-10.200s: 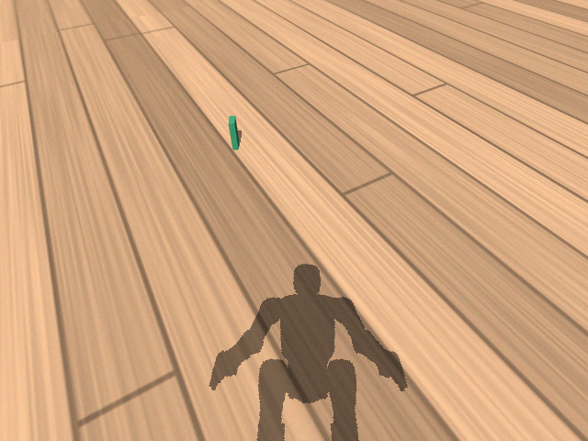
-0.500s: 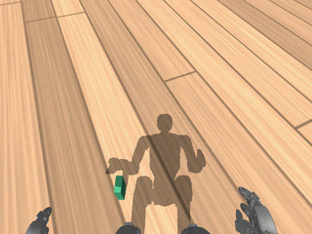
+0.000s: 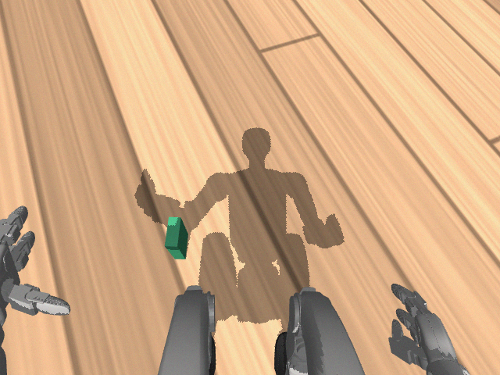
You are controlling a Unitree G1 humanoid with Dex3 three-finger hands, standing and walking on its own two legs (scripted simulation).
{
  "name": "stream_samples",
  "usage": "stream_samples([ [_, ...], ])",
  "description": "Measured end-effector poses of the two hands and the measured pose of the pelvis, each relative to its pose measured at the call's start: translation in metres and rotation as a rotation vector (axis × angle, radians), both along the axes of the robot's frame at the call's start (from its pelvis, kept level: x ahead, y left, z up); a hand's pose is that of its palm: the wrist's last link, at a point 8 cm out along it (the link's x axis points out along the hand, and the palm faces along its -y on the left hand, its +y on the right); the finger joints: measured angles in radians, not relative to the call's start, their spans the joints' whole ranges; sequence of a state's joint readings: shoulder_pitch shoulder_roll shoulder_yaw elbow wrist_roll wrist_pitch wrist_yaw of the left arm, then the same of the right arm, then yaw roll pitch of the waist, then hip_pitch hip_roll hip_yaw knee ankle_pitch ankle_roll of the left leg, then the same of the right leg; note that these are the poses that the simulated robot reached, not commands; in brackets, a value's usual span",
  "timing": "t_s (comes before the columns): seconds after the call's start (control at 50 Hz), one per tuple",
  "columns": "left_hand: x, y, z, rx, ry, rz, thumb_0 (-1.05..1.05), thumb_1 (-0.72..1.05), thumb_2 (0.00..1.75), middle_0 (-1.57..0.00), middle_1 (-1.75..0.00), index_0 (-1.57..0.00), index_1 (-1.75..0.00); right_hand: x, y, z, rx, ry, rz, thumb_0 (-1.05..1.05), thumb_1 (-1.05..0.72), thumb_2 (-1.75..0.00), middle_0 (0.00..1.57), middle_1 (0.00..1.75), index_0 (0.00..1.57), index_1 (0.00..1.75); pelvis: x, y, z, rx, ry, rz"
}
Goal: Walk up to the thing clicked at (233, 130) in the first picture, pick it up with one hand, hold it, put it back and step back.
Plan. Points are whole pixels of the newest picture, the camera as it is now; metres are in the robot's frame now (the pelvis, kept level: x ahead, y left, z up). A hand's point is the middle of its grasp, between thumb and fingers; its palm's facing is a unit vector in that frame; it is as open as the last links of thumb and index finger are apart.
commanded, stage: go down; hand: left
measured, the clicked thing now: (177, 239) +0.44 +0.21 -0.48
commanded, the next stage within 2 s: approach in 1.54 s
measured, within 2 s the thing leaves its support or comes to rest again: neither
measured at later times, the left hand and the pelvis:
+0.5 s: hand (46, 250) +0.33 +0.38 -0.13, palm faces +0.15 -0.98 -0.11, open 17.7 cm; pelvis -0.03 +0.01 -0.09, yaw -3 degrees
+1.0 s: hand (47, 242) +0.35 +0.40 -0.15, palm faces +0.17 -0.98 -0.07, open 17.7 cm; pelvis -0.04 +0.00 -0.15, yaw -4 degrees
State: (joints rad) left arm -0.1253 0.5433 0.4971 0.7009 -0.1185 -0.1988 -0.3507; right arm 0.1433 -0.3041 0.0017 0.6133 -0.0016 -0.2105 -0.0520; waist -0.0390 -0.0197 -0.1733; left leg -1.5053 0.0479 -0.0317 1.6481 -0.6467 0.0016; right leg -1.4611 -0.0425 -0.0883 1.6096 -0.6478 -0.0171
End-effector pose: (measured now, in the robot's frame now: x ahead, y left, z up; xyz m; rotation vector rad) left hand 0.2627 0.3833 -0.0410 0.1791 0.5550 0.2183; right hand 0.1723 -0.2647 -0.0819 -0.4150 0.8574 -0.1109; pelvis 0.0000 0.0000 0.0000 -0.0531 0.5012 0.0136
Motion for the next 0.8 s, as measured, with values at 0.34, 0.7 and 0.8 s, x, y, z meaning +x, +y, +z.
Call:
stream_samples([
  [0.34,0.019,0.041,-0.057,-0.047,-0.191,-0.002,-0.01,-0.60,0.10,-0.03,-0.06,-0.03,-0.07,-0.053,0.001,-0.083,-0.032,0.164,0.007,0.01,-0.91,-0.90,0.21,0.30,0.21,0.30,-0.027,0.003,-0.071,-0.027,0.067,-0.016],
  [0.7,0.040,0.058,-0.092,-0.075,-0.291,-0.013,-0.01,-0.58,0.11,-0.02,-0.07,-0.02,-0.07,-0.060,-0.002,-0.134,-0.065,0.205,0.040,0.01,-0.91,-0.91,0.21,0.30,0.21,0.30,-0.032,0.006,-0.120,-0.040,0.091,-0.027],
  [0.8,0.047,0.060,-0.099,-0.078,-0.318,-0.032,-0.01,-0.59,0.11,-0.02,-0.07,-0.02,-0.08,-0.061,-0.004,-0.147,-0.077,0.213,0.060,0.01,-0.91,-0.91,0.21,0.30,0.21,0.30,-0.037,0.005,-0.134,-0.043,0.084,-0.028],
])
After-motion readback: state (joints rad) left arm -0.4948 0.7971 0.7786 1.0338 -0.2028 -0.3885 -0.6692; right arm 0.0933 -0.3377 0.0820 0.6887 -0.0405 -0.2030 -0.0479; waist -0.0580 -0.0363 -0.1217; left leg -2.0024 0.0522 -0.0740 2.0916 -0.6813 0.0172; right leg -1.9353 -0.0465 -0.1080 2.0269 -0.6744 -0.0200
